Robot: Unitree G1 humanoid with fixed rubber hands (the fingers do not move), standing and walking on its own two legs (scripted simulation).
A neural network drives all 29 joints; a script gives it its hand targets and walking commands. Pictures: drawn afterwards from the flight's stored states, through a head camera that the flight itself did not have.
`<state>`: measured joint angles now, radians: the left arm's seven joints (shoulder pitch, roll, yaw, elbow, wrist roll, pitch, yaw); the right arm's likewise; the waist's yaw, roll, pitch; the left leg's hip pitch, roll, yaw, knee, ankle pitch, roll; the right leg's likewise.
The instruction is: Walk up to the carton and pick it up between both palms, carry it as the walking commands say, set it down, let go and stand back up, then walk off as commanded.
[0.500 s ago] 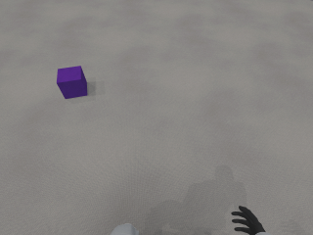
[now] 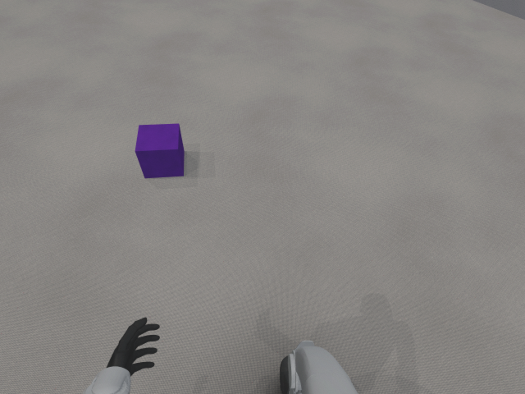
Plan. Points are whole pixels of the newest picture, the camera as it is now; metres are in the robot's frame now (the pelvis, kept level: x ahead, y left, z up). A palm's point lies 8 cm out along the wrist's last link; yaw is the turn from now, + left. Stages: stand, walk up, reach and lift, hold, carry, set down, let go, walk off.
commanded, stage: walk up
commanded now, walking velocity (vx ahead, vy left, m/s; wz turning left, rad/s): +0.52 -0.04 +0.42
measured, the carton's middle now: (161, 151) +1.27 +0.32 -0.68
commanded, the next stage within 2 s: none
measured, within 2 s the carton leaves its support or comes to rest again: neither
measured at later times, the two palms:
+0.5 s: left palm out of the picture +0.14 +0.23 -0.11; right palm (322, 207) +0.48 -0.19 -0.11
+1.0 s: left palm (94, 172) +0.63 +0.33 -0.12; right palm (316, 216) +0.45 -0.17 -0.10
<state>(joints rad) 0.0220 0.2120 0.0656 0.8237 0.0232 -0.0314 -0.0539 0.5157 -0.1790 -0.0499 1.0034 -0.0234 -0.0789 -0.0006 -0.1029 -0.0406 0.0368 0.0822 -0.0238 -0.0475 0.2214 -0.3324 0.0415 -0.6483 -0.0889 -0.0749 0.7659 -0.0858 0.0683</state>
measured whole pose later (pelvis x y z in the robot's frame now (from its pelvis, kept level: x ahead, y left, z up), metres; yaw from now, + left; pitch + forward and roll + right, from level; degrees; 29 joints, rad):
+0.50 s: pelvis +0.28 +0.00 +0.01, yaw +8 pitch +0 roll +0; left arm 0.50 0.21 0.06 1.06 0.03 -0.09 -0.01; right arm 0.04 -0.22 -0.04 0.90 -0.03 -0.01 0.07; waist 0.09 0.01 0.07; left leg -0.54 0.09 0.07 0.69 -0.14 -0.01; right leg -0.05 -0.08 -0.19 0.33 -0.28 0.03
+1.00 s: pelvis +0.52 +0.08 +0.01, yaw +11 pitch +0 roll -1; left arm 0.07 0.24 0.06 0.91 0.02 -0.01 -0.05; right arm 0.50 -0.17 -0.04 1.09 -0.02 -0.10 0.00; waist -0.10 -0.03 0.06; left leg 0.00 0.04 0.07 0.26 -0.27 0.00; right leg -0.60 -0.12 -0.09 0.74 -0.06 0.05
